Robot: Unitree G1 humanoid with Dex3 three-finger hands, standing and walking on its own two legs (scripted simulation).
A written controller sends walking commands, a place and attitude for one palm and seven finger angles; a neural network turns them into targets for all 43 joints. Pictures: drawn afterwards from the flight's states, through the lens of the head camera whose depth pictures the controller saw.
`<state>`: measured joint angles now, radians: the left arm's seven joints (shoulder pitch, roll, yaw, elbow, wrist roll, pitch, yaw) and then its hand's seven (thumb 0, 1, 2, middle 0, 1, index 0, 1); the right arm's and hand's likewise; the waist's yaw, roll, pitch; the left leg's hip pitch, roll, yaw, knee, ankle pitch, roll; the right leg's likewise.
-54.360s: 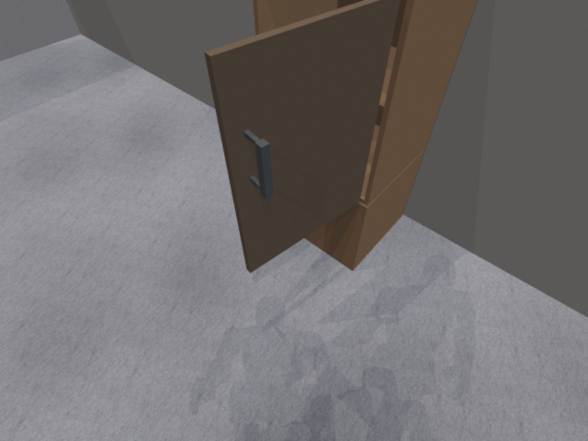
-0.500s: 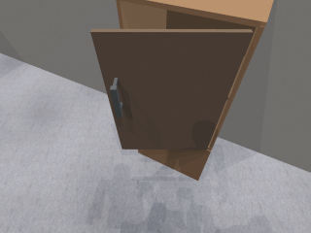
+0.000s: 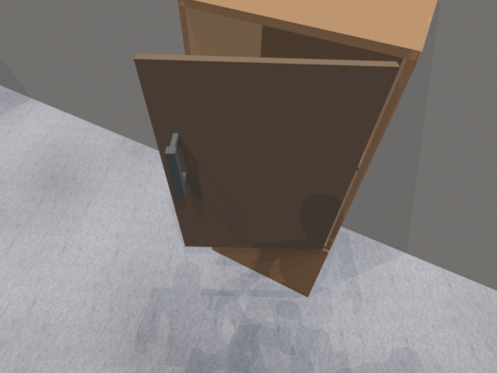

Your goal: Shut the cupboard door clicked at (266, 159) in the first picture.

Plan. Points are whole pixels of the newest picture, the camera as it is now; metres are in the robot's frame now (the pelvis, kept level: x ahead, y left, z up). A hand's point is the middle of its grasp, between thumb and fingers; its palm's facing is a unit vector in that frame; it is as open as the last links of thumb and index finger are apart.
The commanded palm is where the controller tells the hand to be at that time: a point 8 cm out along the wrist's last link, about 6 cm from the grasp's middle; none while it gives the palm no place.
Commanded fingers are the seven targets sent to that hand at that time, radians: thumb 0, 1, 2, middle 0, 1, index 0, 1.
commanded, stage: look again from close up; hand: left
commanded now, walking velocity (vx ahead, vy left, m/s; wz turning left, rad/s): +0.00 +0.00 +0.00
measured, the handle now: (177, 166) +0.48 +0.18 +0.03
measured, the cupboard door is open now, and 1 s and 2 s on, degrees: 27 27 27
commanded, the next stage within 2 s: raise the hand and make a fist in 0.18 s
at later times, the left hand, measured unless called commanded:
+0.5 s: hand (122, 327) +0.19 +0.21 -0.02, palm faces +0.26 -0.96 -0.10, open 7.1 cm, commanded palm +0.11 +0.25 -0.06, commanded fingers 0.00 0.90 0.90 -0.40 -0.52 -0.40 -0.52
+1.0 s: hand (123, 347) +0.16 +0.20 -0.03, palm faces +0.05 -1.00 -0.01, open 4.7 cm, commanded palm +0.13 +0.25 -0.02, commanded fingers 0.00 0.90 0.90 -0.86 -1.02 -0.86 -1.02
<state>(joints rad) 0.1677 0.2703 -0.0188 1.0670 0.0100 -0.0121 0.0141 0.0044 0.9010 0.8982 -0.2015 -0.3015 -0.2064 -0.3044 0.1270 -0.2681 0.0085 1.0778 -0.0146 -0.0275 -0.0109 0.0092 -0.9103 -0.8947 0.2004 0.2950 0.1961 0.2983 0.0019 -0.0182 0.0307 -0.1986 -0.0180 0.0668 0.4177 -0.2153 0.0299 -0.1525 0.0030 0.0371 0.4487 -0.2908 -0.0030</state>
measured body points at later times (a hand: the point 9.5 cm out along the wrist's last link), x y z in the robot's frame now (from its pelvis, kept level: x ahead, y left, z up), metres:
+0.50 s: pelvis +0.00 -0.03 -0.05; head +0.02 -0.04 +0.40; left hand +0.17 +0.26 -0.01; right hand +0.15 -0.28 -0.15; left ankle +0.01 +0.10 -0.74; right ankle -0.03 -0.11 -0.74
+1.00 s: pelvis -0.05 -0.02 -0.08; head -0.01 -0.01 +0.37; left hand +0.15 +0.26 -0.02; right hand +0.13 -0.25 -0.15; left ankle +0.00 +0.10 -0.74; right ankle -0.03 -0.11 -0.74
